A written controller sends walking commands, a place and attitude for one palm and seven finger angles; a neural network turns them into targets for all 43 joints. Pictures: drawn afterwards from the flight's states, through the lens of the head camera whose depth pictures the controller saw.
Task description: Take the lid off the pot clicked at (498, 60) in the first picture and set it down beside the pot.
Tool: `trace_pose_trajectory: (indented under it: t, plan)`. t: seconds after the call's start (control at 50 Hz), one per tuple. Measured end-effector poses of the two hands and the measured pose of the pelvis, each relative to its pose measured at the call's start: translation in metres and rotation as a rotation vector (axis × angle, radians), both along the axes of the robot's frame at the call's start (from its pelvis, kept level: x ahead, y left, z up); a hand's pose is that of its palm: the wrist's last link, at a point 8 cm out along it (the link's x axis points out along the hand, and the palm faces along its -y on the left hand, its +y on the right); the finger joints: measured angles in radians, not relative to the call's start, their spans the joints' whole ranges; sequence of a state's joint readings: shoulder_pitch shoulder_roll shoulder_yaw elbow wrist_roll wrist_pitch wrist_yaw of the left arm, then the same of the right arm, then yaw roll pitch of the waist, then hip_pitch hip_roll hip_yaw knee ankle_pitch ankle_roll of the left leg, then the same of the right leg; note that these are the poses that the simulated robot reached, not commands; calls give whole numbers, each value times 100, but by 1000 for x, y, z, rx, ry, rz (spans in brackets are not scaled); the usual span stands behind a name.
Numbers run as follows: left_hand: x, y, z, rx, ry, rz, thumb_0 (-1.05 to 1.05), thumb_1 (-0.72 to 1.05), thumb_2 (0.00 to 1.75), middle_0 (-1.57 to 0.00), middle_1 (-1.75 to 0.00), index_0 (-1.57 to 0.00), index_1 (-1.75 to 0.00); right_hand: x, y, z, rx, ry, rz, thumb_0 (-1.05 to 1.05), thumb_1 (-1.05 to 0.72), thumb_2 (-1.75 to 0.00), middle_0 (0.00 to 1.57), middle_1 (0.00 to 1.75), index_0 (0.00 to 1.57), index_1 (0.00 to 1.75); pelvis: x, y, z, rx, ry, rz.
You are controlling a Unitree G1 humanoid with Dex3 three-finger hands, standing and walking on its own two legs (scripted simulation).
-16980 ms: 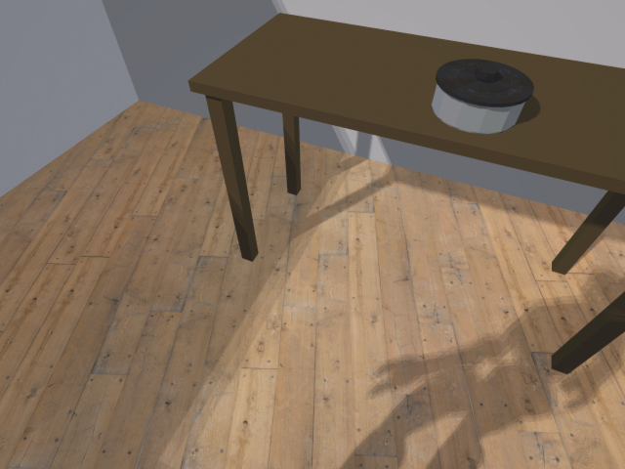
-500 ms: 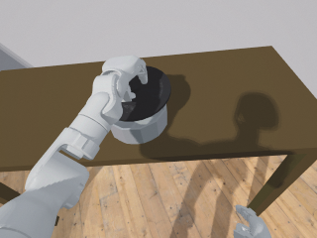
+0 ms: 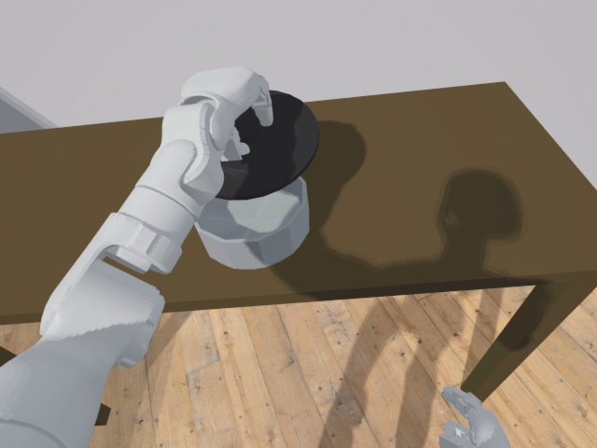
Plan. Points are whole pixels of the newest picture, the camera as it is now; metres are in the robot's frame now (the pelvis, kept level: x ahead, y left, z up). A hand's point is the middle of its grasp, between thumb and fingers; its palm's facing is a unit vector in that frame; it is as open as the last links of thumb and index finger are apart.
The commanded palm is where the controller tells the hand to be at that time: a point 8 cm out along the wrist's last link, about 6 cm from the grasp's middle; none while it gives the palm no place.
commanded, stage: lift the lid straight up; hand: left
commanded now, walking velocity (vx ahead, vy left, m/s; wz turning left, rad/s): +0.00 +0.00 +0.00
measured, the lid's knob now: (244, 129) +0.49 +0.08 +0.19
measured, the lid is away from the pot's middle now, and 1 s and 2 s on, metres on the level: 0.02 0.02 0.13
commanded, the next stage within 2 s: move the lid sideways beside the pot in 0.78 s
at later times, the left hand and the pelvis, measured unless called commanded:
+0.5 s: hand (214, 105) +0.46 +0.10 +0.25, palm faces -0.05 -0.07 -1.00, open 7.7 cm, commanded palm +0.43 +0.11 +0.32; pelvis +0.00 +0.00 +0.00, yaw +0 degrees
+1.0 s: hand (210, 95) +0.46 +0.10 +0.26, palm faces -0.02 -0.07 -1.00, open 7.7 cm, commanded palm +0.42 +0.12 +0.33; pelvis +0.00 +0.01 +0.00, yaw +0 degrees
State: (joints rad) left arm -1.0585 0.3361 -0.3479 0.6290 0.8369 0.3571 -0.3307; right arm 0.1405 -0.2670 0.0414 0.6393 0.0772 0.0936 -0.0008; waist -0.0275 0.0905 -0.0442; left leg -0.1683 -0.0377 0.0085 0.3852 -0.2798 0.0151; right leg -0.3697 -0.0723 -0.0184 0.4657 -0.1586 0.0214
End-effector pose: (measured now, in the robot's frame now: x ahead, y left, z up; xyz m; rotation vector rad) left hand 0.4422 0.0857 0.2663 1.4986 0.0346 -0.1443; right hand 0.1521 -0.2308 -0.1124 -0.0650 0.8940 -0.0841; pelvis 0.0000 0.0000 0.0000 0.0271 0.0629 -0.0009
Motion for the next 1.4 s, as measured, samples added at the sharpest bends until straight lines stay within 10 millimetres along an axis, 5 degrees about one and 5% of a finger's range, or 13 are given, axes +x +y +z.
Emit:
trace_pose_trajectory:
  t: [0.28, 0.66, 1.02, 1.4]
  plan:
    - [-1, 11, 22, -6, -37, 12, 0, 17, 90, -72, -86, -69, -85, 5, -6, 4, -14, -14, 0, 1, -91, -90, 20, 30, 20, 30, 1, 1, 1, -3, 0, 1]
    - [-4, 20, 54, -8, -92, 7, 0, 17, 90, -72, -86, -69, -85, 18, 13, 9, 5, -42, 37, 1, -91, -90, 20, 30, 20, 30, 3, 9, 1, -7, 3, 5]
    - [-1, 20, 51, -2, -104, -3, 0, 17, 90, -72, -86, -69, -85, 17, 15, 7, 4, -25, 40, 1, -91, -90, 20, 30, 20, 30, 4, 11, 1, -8, 10, 1]
    - [-16, 66, 51, 16, -86, 104, 0, 17, 90, -72, -86, -70, -85, 30, 7, 15, -15, -60, 53, 1, -91, -90, 20, 30, 20, 30, 3, 5, 1, -11, 0, 11]
